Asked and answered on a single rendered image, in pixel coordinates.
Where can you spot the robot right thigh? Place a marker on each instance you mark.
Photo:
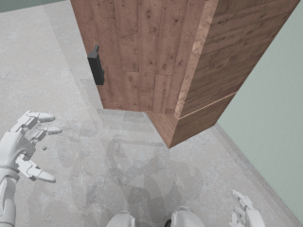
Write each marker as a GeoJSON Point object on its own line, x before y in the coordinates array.
{"type": "Point", "coordinates": [184, 218]}

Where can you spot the cupboard door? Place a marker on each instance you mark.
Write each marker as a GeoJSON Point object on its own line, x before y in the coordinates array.
{"type": "Point", "coordinates": [144, 47]}

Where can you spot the left robot hand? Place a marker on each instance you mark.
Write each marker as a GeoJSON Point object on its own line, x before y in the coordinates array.
{"type": "Point", "coordinates": [14, 143]}

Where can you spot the right robot hand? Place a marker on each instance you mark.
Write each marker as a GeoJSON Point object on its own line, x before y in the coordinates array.
{"type": "Point", "coordinates": [249, 216]}

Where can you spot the robot left thigh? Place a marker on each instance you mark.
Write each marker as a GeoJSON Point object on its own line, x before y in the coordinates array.
{"type": "Point", "coordinates": [122, 220]}

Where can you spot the robot left forearm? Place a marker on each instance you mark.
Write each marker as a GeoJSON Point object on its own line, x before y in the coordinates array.
{"type": "Point", "coordinates": [8, 180]}

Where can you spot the robot thigh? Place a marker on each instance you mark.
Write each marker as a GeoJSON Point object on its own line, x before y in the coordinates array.
{"type": "Point", "coordinates": [184, 218]}
{"type": "Point", "coordinates": [122, 220]}

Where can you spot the handle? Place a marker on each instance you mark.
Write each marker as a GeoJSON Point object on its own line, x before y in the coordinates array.
{"type": "Point", "coordinates": [95, 65]}

